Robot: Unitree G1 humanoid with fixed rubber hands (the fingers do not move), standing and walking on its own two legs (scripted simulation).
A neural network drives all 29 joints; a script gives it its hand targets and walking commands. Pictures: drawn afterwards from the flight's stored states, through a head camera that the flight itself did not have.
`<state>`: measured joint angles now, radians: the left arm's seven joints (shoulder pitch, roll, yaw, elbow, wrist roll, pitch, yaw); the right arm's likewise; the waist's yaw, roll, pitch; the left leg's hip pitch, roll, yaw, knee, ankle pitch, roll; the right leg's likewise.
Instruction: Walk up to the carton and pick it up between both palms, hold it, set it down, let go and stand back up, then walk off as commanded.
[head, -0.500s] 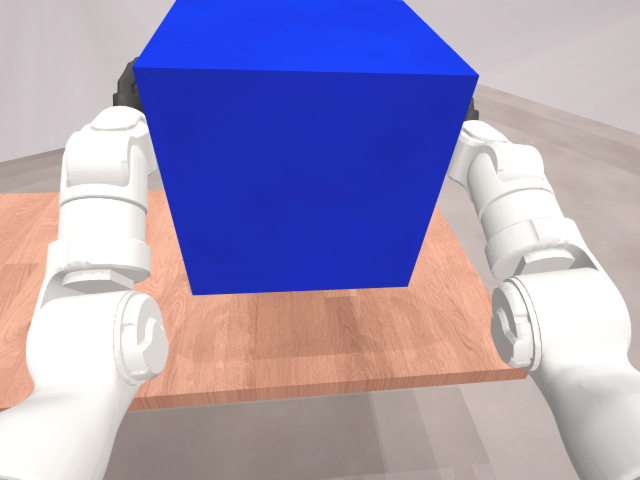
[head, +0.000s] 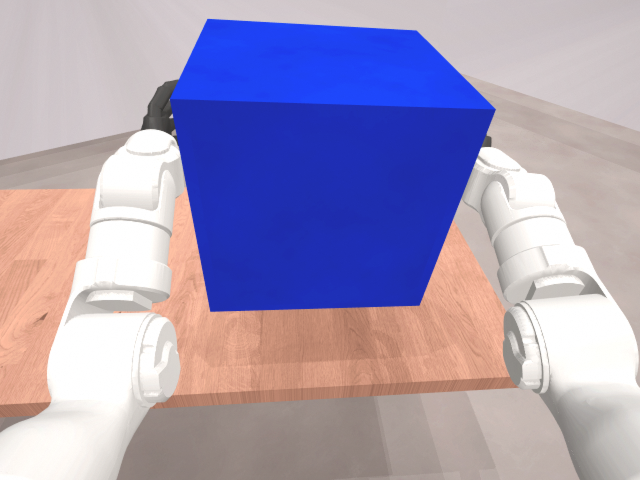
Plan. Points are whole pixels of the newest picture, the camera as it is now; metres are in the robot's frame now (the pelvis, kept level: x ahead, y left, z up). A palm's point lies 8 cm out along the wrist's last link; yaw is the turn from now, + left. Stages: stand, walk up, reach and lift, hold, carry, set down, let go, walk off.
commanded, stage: set down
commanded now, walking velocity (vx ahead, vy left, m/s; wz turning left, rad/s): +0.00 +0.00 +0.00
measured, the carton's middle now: (316, 166) +0.44 +0.01 +0.23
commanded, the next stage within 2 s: none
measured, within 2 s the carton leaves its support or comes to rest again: neither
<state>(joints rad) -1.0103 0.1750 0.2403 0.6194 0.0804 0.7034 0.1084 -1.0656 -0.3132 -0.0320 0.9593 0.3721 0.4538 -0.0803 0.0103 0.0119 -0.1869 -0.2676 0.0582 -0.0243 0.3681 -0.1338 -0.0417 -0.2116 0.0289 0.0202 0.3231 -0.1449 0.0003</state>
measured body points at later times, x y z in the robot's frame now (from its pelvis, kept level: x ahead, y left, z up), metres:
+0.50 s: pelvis +0.01 +0.00 +0.00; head -0.03 -0.01 +0.45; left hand +0.42 +0.19 +0.24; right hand +0.46 -0.17 +0.23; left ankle +0.03 +0.14 -0.75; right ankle +0.01 -0.12 -0.75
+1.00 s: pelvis +0.01 +0.00 +0.00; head -0.02 -0.01 +0.45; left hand +0.41 +0.19 +0.22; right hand +0.47 -0.17 +0.21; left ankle +0.03 +0.14 -0.75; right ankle +0.01 -0.12 -0.75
